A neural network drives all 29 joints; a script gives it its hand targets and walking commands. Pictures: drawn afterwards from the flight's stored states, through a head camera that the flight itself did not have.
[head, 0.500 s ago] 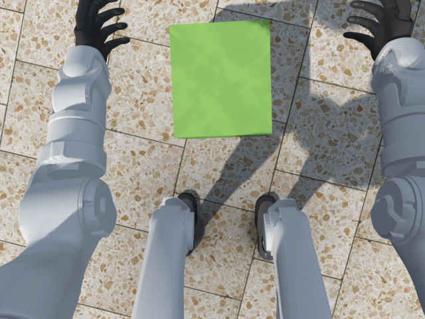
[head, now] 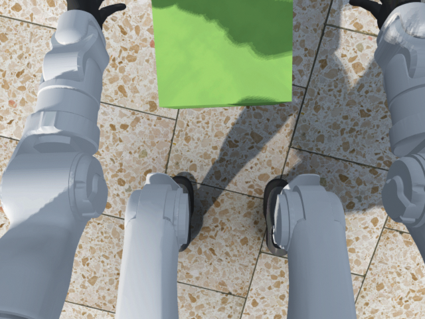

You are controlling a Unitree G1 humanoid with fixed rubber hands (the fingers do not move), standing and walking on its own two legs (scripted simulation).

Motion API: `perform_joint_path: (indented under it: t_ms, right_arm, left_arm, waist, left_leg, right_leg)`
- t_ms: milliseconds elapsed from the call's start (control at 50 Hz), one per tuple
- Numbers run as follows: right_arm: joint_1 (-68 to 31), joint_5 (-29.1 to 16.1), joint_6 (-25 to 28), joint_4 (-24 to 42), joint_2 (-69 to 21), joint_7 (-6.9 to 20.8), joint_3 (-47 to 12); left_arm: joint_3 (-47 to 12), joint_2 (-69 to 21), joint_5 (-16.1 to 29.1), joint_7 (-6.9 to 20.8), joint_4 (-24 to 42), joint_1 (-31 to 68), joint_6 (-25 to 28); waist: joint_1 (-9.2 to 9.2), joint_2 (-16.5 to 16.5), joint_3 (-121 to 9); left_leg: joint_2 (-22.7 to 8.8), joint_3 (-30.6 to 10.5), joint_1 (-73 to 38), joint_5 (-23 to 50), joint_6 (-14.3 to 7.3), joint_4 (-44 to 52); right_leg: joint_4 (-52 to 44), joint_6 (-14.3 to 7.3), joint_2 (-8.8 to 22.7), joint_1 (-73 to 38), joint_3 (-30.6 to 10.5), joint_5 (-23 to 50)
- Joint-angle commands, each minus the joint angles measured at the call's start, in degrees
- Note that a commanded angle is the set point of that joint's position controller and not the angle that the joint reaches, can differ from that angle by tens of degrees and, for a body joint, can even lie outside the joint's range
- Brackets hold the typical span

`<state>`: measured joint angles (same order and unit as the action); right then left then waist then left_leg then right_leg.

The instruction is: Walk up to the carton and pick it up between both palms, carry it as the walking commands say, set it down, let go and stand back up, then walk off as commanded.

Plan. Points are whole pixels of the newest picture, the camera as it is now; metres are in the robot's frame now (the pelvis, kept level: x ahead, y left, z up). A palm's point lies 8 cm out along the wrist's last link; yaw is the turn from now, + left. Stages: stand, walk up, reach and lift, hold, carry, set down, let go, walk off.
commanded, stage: reach and lift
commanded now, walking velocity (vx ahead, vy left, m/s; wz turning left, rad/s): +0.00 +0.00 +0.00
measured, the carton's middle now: (222, 37) +0.57 +0.02 -0.34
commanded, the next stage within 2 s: none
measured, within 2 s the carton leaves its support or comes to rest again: neither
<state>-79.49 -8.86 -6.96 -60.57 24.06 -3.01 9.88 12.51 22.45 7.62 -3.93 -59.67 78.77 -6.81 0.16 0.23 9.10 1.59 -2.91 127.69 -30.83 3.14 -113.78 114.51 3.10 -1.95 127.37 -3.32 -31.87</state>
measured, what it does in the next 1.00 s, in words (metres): lowers itself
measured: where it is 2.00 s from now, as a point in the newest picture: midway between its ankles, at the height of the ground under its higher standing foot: (228, 227)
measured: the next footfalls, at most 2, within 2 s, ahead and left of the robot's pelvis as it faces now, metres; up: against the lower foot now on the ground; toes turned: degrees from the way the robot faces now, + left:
none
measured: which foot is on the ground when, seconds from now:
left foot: down 0.00-1.00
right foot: down 0.00-1.00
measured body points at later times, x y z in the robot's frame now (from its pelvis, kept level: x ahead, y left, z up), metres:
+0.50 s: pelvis +0.00 +0.00 -0.06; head +0.38 +0.00 +0.16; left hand +0.55 +0.20 -0.26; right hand +0.55 -0.21 -0.26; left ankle +0.11 +0.13 -0.39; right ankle +0.10 -0.13 -0.39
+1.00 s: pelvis -0.01 +0.00 -0.07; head +0.37 +0.00 +0.16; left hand +0.56 +0.19 -0.26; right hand +0.55 -0.20 -0.26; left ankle +0.11 +0.13 -0.39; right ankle +0.10 -0.13 -0.39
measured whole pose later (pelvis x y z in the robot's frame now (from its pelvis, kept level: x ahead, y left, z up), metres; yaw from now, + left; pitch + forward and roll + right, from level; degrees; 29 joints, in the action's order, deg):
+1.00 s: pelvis -0.01 +0.00 -0.07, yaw +0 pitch +34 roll +0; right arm -89.1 -15.1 -2.5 -70.0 25.1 -4.4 2.5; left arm 3.7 23.9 15.3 -5.4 -69.7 88.7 -2.6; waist 0.0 0.3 27.2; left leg -0.3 -2.3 130.4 -32.2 2.2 -128.4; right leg 128.9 2.1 0.2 130.0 -2.2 -33.1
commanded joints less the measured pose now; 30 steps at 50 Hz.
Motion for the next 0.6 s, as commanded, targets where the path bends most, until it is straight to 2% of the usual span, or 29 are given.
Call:
perform_joint_path:
  t_ms: [0, 260, 320, 400, 580]
  right_arm:
    - [-15.8, -0.9, 1.9, 4.2, 8.6, -0.4, 0.1]
    - [-19.1, -3.8, 4.5, -0.7, 9.4, -1.2, -3.3]
    - [-20.9, -3.9, 5.0, -0.9, 9.4, -1.2, -3.5]
    - [-21.3, -3.5, 5.8, -2.1, 10.4, -1.4, -3.1]
    - [-19.8, -5.1, 5.9, -3.0, 9.2, -1.1, -5.0]
  left_arm:
    - [-0.2, 8.4, 0.7, -0.6, 4.6, 15.2, 1.8]
    - [-4.0, 9.3, 4.4, -1.0, -0.5, 18.7, 4.5]
    - [-5.1, 9.2, 5.1, -0.9, -1.3, 20.0, 5.0]
    - [-5.1, 10.4, 5.3, -1.0, -2.1, 21.0, 5.7]
    - [-6.3, 9.7, 6.1, -0.9, -3.8, 19.5, 5.9]
  waist:
    - [0.05, -0.3, -65.6]
    - [0.06, 0.0, -59.7]
    - [0.37, 0.2, -56.5]
    - [0.46, 0.2, -53.3]
    - [-0.35, -0.1, -52.1]
  left_leg:
    - [-0.1, 6.3, -36.3, 17.4, -0.6, 4.9]
    - [-1.3, 4.9, -33.0, 18.9, -0.2, -3.1]
    - [-1.4, 4.6, -30.6, 17.3, -0.1, -3.8]
    - [-1.4, 4.2, -28.6, 19.4, 0.0, -6.0]
    - [-1.7, 4.4, -29.0, 20.5, -0.1, -7.7]
  right_leg:
    - [-6.4, -0.3, 0.5, -32.3, 6.8, 17.2]
    - [1.3, -0.5, 1.6, -29.3, 5.2, 18.3]
    - [2.3, -0.8, 1.7, -27.9, 4.8, 17.2]
    - [4.4, -0.7, 1.8, -27.4, 4.5, 19.7]
    - [5.8, -0.5, 1.9, -28.3, 4.2, 20.7]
